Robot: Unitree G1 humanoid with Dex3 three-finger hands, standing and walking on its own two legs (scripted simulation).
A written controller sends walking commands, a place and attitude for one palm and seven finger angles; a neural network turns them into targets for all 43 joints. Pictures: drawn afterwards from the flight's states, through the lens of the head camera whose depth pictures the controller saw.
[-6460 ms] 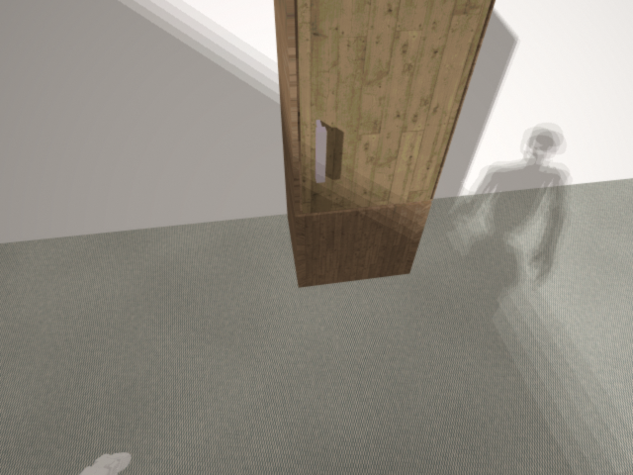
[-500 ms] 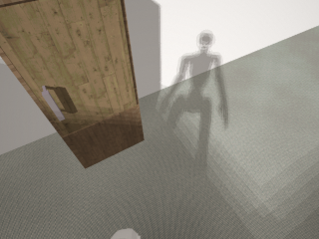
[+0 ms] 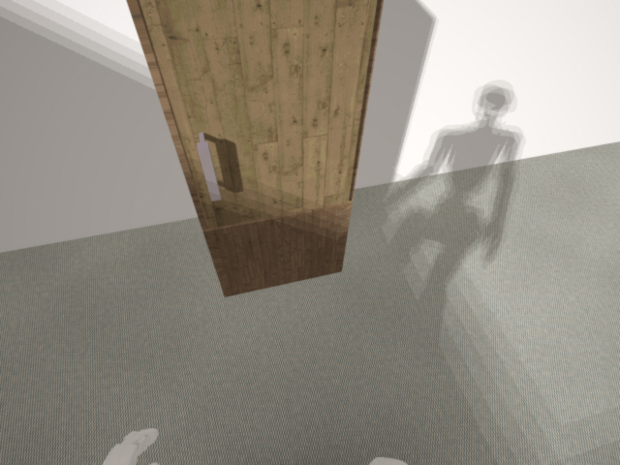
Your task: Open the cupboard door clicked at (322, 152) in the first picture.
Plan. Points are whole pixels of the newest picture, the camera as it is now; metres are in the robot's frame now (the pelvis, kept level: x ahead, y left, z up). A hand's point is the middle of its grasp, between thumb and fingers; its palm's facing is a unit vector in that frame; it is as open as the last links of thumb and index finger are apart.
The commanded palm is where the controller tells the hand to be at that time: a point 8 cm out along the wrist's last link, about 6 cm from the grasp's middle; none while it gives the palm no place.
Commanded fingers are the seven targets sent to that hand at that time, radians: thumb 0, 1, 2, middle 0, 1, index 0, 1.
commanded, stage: turn to face it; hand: left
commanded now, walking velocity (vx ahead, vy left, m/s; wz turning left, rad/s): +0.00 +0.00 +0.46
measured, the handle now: (208, 167) +0.72 +0.25 -0.11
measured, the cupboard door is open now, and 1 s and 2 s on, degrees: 0 0 0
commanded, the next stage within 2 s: take the last steps up to it in 0.32 s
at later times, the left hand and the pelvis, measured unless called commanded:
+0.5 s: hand out of the picture -0.06 +0.20 -0.18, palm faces +0.29 -0.93 -0.23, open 7.4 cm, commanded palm none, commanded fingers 0.00 0.90 0.90 -0.20 -0.30 -0.20 -0.30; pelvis -0.04 -0.01 -0.01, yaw +15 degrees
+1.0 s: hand out of the picture +0.07 +0.20 -0.17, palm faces +0.16 -0.97 -0.16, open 7.4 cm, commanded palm none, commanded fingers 0.00 0.90 0.90 -0.20 -0.30 -0.20 -0.30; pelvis +0.05 +0.01 +0.00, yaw +11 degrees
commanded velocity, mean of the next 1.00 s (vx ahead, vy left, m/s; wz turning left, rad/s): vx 0.18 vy -0.09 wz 0.08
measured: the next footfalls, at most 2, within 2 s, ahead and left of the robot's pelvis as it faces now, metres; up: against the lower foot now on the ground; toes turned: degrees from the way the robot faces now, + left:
right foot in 0.10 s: +0.05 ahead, -0.14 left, +0.00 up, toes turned +2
left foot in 0.52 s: -0.05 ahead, +0.12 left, +0.00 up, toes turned +17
